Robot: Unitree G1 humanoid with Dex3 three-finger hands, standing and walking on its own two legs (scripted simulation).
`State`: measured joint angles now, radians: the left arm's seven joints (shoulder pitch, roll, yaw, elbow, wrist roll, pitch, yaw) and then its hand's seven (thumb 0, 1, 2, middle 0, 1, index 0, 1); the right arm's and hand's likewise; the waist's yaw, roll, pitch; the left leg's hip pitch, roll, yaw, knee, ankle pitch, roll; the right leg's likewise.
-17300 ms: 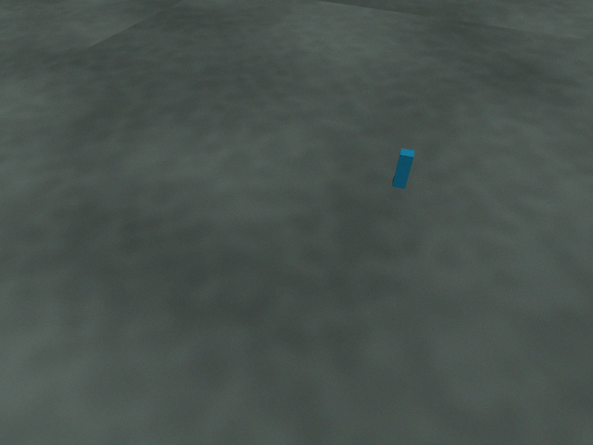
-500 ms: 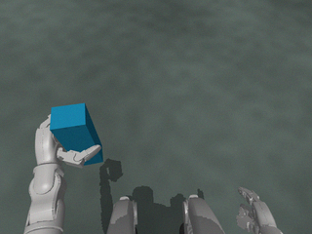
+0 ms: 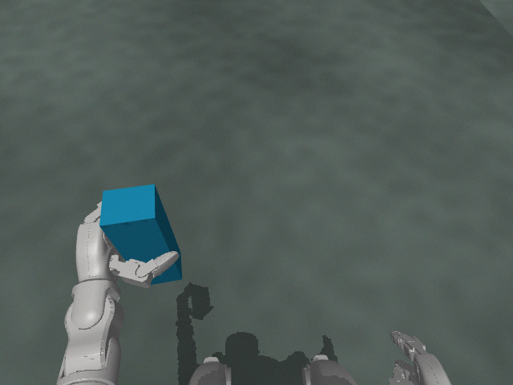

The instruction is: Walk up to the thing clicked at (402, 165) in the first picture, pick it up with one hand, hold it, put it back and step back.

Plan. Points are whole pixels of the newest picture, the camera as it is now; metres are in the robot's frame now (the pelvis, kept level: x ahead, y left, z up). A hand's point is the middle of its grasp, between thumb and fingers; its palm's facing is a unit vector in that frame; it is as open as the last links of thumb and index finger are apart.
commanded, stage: lift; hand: left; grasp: from the side
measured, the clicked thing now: (148, 241) +0.34 +0.17 +0.04
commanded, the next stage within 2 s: hold in 0.42 s
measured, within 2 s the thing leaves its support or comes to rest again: neither
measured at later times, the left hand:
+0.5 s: hand (143, 224) +0.35 +0.17 +0.08, palm faces +0.10 -0.99 -0.01, open 9.6 cm
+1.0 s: hand (146, 213) +0.35 +0.16 +0.09, palm faces +0.10 -1.00 -0.01, open 9.6 cm
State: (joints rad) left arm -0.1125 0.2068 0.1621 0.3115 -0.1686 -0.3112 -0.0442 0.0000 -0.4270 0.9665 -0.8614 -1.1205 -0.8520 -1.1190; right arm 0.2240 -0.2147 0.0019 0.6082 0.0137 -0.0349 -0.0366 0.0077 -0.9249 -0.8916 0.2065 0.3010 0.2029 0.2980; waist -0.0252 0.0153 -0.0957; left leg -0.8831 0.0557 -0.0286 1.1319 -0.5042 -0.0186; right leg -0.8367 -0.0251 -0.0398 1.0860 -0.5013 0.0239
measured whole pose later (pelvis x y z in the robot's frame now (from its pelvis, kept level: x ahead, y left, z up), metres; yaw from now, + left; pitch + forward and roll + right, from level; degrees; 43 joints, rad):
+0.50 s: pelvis +0.01 +0.00 +0.03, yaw +0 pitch +10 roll -2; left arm -0.12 0.19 0.16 0.36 -0.17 -0.33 -0.06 0.00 -0.42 0.97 -0.85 -1.14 -0.84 -1.14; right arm 0.23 -0.22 -0.01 0.63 0.01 -0.01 -0.03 0.01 -0.93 -0.89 0.21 0.30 0.20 0.30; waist -0.03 0.01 -0.06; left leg -0.70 0.05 -0.02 0.97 -0.45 -0.02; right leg -0.66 -0.02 -0.04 0.93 -0.45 0.02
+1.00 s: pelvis +0.02 -0.01 +0.04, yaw +0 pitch +8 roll -1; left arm -0.11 0.18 0.15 0.37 -0.17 -0.33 -0.06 0.00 -0.43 0.97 -0.86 -1.13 -0.85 -1.13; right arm 0.23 -0.22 -0.01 0.64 0.01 0.01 -0.02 0.01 -0.94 -0.90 0.20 0.30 0.20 0.30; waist -0.02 0.01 -0.05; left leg -0.59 0.06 -0.01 0.89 -0.44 -0.03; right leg -0.56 -0.02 -0.03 0.86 -0.44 0.02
